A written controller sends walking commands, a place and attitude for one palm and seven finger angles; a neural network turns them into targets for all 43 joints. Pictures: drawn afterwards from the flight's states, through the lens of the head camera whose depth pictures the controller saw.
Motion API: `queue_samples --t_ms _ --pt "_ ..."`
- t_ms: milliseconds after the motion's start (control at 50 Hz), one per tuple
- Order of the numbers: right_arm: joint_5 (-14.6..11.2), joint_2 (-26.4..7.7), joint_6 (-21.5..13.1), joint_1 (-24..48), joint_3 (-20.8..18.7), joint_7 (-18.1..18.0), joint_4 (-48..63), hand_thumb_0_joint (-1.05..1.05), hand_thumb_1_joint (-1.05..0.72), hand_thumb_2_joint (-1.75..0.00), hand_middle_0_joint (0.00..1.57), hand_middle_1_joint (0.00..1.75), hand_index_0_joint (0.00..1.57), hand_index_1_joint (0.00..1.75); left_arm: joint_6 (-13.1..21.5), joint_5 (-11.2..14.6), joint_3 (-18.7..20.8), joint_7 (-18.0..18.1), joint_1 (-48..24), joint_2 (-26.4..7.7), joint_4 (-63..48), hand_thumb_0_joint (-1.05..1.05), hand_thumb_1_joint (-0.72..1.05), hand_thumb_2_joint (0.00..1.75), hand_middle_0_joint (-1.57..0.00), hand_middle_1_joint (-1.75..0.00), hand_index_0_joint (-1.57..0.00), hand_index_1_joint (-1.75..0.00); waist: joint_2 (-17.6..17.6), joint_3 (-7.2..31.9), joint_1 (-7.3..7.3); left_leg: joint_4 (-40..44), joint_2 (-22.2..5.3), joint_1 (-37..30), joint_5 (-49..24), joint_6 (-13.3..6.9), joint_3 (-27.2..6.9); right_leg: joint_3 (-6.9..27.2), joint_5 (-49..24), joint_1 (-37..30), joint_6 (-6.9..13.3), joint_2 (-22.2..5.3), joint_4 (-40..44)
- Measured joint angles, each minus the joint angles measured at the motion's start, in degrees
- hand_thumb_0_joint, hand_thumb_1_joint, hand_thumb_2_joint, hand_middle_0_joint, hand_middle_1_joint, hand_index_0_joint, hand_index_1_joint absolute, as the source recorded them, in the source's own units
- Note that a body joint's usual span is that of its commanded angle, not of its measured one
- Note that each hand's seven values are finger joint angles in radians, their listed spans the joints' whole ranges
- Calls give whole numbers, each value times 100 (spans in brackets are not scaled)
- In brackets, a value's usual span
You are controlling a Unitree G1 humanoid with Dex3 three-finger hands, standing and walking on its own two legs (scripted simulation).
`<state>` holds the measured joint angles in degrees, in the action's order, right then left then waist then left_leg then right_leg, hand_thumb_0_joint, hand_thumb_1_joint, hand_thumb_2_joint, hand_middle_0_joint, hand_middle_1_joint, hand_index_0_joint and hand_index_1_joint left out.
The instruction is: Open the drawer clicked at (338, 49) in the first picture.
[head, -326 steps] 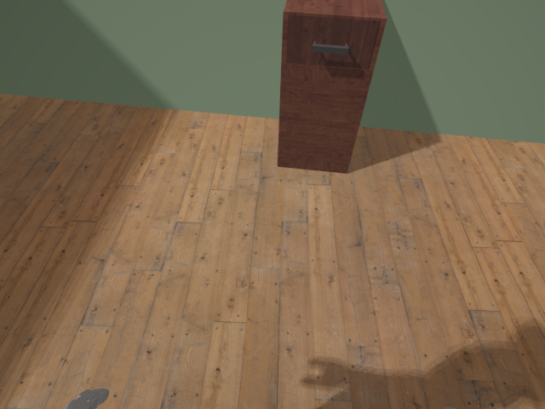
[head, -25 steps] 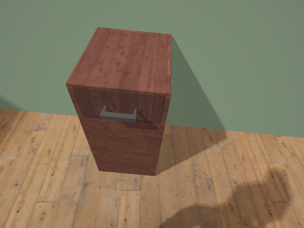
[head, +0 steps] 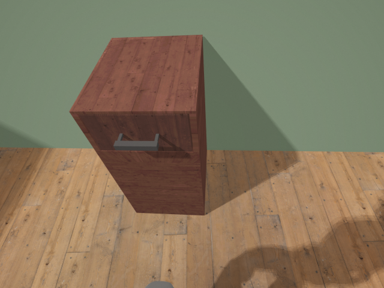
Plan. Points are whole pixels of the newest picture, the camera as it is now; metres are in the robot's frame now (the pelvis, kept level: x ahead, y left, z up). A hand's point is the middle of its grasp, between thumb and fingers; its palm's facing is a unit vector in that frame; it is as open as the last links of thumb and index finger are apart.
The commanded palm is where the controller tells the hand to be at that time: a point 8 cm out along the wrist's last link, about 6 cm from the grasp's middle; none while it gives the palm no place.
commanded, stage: come to a stop and stand still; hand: left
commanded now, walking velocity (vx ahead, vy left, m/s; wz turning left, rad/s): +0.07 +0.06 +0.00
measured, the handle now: (137, 141) +0.54 +0.23 -0.09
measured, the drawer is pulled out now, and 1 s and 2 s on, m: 0.00 0.00 0.00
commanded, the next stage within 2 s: look again from close up in 1.16 s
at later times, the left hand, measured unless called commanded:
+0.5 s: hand out of the picture -0.03 +0.24 -0.18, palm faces +0.03 -0.98 -0.18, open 7.4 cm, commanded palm none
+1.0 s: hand out of the picture +0.00 +0.22 -0.18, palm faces +0.02 -0.98 -0.18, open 7.4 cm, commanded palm none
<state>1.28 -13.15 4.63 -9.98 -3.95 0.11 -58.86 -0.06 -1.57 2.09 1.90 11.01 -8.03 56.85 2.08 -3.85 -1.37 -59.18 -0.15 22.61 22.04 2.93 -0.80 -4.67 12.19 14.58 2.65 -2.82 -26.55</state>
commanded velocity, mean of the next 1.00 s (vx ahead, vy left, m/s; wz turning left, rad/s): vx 0.00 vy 0.00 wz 0.00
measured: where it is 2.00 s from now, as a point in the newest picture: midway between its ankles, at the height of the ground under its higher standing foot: outside the picture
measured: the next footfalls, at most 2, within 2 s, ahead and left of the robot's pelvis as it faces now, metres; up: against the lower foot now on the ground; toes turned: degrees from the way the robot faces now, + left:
left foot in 0.24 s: -0.01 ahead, +0.17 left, +0.00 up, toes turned +3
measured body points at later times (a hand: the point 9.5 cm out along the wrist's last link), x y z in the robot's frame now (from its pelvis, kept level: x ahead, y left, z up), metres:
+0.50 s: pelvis -0.01 +0.07 +0.00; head +0.00 +0.07 +0.45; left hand -0.03 +0.29 -0.17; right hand -0.01 -0.16 -0.16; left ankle -0.05 +0.17 -0.74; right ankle +0.00 -0.08 -0.74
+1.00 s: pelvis +0.01 +0.06 +0.00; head +0.03 +0.06 +0.45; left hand +0.00 +0.27 -0.17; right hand -0.01 -0.15 -0.16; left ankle -0.05 +0.17 -0.74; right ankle +0.00 -0.08 -0.74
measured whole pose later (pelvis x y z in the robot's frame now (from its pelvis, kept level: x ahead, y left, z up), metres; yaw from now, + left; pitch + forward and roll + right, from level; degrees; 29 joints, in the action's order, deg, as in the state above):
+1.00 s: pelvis +0.01 +0.06 +0.00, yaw -1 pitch +0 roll +0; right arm 0.5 -6.2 -0.9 -17.7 0.3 -2.2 -65.5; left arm 0.2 -0.7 0.3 2.1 15.4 -7.9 66.5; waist 0.0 -1.6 -0.4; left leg -22.7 -1.1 5.0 17.8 0.3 1.9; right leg -1.7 13.4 10.8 -1.5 -2.1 -24.2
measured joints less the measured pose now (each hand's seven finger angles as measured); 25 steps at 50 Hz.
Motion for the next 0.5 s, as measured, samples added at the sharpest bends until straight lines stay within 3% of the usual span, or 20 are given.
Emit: queue_samples --t_ms 160,240,340,400,500 --pt "-35 14 -116 -19 82 25 95 0 -91 -90 20 30 19 30 -74 -64 48 -78 259 -193 109 1 90 90 -21 -30 -20 -30 -207 110 -147 1767 -153 -637 86 -121 95 50 -242 78 -127 -96 187" --pt "-40 48 -301 -149 170 -8 131 0 -91 -90 20 30 19 30 -167 -10 70 -80 412 -290 294 1 90 90 -21 -30 -20 -30 -146 254 -116 3255 -222 -1238 -493 -214 147 4 -198 256 -280 19 -36" --pt "-8 396 -323 -389 333 -64 -92 0 -91 -90 20 30 20 30 -255 0 59 -86 455 -452 566 1 90 90 -20 -30 -20 -29 -465 338 -101 3377 -63 -1324 -565 -258 191 178 248 271 -309 -53 -291" --pt "-26 475 -348 -517 375 -145 -246 0 -92 -90 20 30 20 30 -171 12 -22 -105 499 -436 679 1 91 90 -20 -30 -20 -29 -546 359 -99 3535 69 -1407 -630 -324 236 284 -11 35 -302 -97 -58" --pt "-73 468 -439 -578 404 -168 -440 1 -93 -90 20 30 20 30 -65 51 -149 -85 491 -205 907 1 91 90 -20 -30 -20 -29 -340 252 -28 3601 45 -1522 -612 -364 278 326 -94 -177 -507 -65 248"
